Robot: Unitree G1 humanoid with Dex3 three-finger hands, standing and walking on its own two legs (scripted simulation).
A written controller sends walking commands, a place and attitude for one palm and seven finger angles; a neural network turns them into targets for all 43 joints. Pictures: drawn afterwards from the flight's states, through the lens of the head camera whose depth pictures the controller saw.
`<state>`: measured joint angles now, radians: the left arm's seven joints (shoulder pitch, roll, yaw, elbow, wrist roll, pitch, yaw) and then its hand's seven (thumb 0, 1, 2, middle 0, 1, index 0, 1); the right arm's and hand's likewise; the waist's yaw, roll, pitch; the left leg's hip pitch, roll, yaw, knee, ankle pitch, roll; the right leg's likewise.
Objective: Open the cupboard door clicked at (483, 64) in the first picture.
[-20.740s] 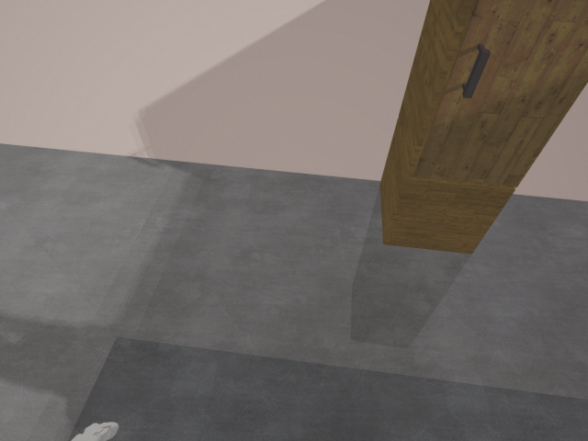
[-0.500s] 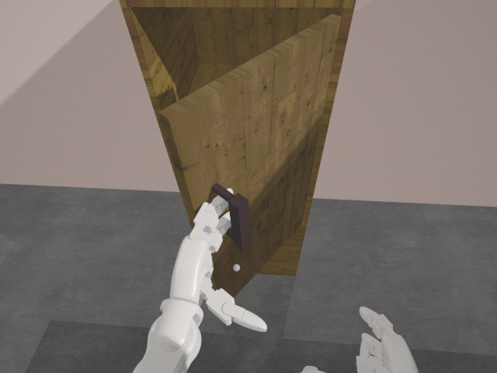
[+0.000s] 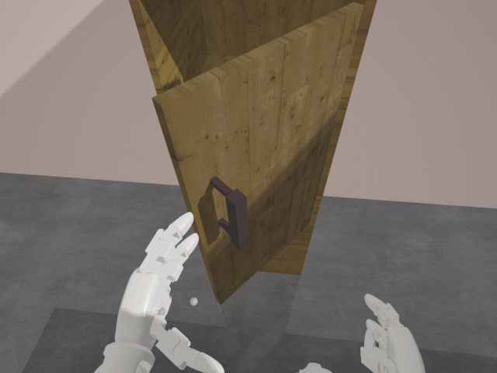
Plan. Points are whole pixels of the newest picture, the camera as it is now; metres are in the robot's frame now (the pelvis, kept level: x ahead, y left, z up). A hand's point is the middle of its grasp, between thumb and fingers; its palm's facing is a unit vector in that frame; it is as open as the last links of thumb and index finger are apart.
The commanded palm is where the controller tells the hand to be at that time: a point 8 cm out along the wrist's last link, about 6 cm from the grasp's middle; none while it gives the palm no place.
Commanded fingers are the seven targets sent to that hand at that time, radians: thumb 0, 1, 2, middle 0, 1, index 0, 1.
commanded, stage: slide the hand sideways off the handle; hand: left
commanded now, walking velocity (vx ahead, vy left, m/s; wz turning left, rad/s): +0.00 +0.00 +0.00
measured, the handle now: (229, 213) +0.33 +0.05 +0.10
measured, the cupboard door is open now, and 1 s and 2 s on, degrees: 49 49 49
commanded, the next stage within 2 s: draw the hand back to the body in 0.16 s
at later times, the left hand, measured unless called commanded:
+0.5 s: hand (157, 307) +0.19 +0.12 +0.11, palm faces -0.07 -1.00 -0.06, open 16.3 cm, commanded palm +0.16 +0.19 +0.12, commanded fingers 0.00 -0.50 0.30 -0.15 -0.30 -0.15 -0.30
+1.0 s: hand (72, 287) +0.19 +0.21 +0.15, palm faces +0.23 -0.92 -0.32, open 14.5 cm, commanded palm +0.14 +0.26 +0.18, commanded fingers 0.00 0.13 0.57 -0.17 -0.30 -0.17 -0.30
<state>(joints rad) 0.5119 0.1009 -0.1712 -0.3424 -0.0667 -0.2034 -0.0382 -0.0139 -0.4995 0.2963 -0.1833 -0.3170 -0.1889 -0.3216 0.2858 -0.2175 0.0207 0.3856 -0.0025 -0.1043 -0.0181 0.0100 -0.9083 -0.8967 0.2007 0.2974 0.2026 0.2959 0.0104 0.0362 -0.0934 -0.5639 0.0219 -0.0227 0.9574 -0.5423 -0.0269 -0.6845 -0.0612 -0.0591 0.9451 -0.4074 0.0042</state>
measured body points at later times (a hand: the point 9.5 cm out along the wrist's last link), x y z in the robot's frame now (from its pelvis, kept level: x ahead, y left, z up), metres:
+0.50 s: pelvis +0.00 +0.01 +0.00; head +0.01 +0.00 +0.45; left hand +0.19 +0.18 +0.12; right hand +0.18 -0.20 -0.06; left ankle -0.03 +0.14 -0.68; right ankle +0.04 -0.12 -0.68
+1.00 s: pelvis +0.00 +0.02 +0.03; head -0.01 +0.01 +0.48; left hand +0.17 +0.26 +0.17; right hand +0.19 -0.19 -0.03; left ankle -0.03 +0.14 -0.68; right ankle +0.04 -0.12 -0.68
